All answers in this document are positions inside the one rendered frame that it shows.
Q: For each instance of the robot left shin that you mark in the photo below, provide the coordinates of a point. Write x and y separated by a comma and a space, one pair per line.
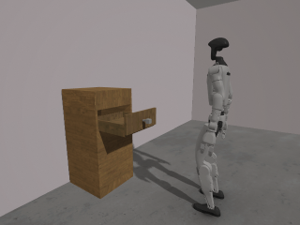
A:
206, 183

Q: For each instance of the handle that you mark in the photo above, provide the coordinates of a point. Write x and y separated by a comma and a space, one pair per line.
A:
147, 121

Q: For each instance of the robot right foot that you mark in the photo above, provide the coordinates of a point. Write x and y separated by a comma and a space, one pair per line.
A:
219, 194

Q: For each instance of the robot left forearm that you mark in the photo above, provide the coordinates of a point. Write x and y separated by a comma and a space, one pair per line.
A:
217, 107

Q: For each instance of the robot left hand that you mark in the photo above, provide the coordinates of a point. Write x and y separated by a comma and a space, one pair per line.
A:
208, 138

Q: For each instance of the cabinet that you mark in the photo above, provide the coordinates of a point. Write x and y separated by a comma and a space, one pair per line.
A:
98, 162

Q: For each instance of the robot right forearm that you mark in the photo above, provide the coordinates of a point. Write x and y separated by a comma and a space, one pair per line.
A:
227, 108

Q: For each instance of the robot right hand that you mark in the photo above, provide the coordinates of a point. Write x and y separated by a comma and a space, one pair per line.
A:
224, 130

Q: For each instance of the robot left upper arm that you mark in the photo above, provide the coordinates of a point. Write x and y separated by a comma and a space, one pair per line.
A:
215, 73

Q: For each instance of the robot right upper arm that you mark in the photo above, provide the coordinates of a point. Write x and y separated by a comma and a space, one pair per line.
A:
230, 90

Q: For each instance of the drawer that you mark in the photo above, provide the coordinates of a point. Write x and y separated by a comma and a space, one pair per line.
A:
126, 123

